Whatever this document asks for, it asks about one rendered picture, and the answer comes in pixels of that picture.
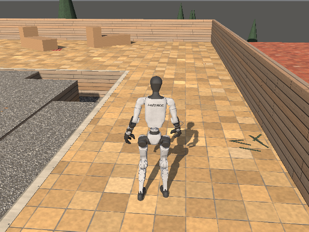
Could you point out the left robot upper arm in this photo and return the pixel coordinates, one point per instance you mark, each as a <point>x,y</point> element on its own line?
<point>140,101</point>

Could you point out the right robot foot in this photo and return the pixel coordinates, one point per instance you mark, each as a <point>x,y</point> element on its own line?
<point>165,193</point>

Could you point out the right robot shin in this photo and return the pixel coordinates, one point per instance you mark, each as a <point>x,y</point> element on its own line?
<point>164,176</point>

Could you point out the robot left forearm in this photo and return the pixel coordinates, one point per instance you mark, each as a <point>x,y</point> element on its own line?
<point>130,127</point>

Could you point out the right robot upper arm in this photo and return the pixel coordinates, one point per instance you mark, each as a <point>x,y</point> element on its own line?
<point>172,109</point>

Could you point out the robot right hand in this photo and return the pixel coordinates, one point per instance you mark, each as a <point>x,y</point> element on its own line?
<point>174,131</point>

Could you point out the robot left hand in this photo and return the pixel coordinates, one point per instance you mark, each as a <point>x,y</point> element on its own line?
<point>126,137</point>

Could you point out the robot right forearm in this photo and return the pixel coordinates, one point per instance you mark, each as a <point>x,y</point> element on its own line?
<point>177,125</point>

